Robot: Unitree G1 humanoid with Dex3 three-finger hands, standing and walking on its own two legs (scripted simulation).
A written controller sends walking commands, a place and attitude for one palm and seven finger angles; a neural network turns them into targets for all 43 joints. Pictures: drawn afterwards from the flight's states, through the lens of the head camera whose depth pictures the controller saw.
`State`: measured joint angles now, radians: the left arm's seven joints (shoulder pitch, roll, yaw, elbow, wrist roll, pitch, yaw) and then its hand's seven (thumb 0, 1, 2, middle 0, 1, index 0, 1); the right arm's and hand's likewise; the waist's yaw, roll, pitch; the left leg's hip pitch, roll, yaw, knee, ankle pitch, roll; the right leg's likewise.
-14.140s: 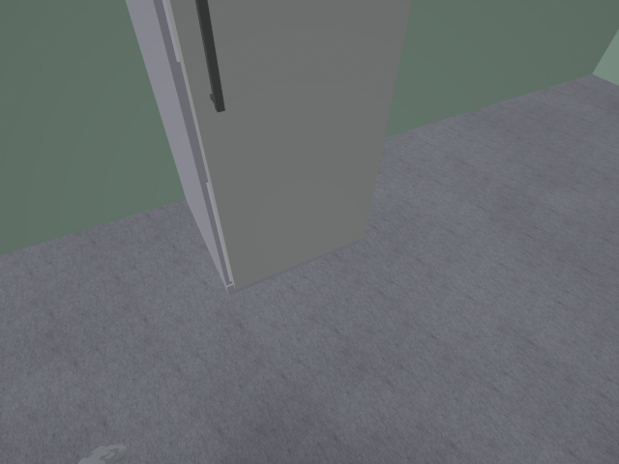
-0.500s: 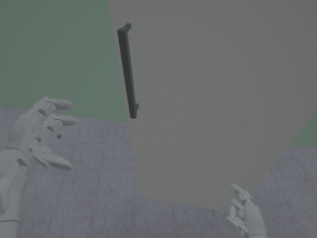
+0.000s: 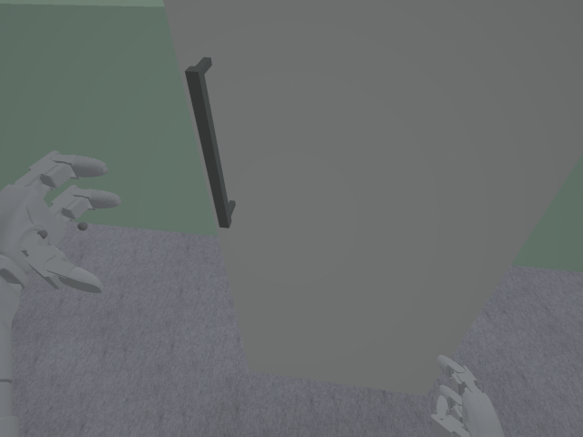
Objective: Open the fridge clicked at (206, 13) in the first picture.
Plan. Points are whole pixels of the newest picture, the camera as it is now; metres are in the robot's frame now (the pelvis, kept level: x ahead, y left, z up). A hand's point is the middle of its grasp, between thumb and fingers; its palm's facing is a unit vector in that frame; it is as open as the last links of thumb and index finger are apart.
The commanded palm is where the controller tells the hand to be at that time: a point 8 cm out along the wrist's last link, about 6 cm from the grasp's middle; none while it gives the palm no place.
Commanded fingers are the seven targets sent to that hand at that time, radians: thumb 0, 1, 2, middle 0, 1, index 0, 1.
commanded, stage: raise the hand to about handle height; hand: left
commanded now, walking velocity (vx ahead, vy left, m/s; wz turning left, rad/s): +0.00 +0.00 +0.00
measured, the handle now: (216, 153) +0.46 +0.17 +0.18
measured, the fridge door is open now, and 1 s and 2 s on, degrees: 0 0 0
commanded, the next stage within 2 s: move the hooked fingers beside the handle in 0.22 s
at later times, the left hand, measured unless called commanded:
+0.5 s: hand (92, 217) +0.29 +0.27 +0.20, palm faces +0.08 -0.99 -0.09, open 14.0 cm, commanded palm +0.26 +0.31 +0.21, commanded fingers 0.00 -0.50 0.30 -0.30 -1.20 -0.30 -1.20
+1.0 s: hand (118, 197) +0.33 +0.26 +0.20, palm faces +0.02 -1.00 -0.06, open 14.0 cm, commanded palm +0.30 +0.30 +0.20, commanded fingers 0.00 -0.50 0.30 -0.30 -1.20 -0.30 -1.20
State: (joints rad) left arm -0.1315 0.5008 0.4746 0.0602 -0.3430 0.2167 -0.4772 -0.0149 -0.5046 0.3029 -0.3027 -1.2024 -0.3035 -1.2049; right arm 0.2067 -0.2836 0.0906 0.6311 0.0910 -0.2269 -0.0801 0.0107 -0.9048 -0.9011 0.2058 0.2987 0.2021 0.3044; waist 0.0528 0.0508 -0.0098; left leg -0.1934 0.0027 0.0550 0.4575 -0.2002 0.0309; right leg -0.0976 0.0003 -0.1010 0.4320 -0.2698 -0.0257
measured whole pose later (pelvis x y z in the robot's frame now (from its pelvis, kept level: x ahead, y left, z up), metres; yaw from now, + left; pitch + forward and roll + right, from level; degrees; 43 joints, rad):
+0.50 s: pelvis +0.01 -0.01 +0.00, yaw +0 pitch -3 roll +0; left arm -0.20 0.52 0.49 0.19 -0.33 0.23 -0.46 -0.01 -0.51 0.30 -0.30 -1.20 -0.30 -1.21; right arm 0.19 -0.28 0.08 0.63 0.10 -0.22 -0.09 0.01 -0.90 -0.90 0.21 0.30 0.20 0.30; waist 0.06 0.06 -0.02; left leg -0.21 0.02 0.05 0.49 -0.23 0.01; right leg -0.11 0.01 -0.11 0.46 -0.30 -0.04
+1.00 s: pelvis +0.01 +0.00 +0.00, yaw +0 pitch -2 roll +0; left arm -0.31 0.47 0.41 0.25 -0.30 0.19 -0.41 -0.01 -0.51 0.30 -0.30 -1.20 -0.30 -1.21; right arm 0.21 -0.27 0.09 0.64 0.10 -0.20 -0.10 0.01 -0.90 -0.90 0.21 0.30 0.20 0.30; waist 0.04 0.05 -0.02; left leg -0.22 0.00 0.06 0.48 -0.22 0.03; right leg -0.13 -0.01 -0.09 0.46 -0.29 -0.02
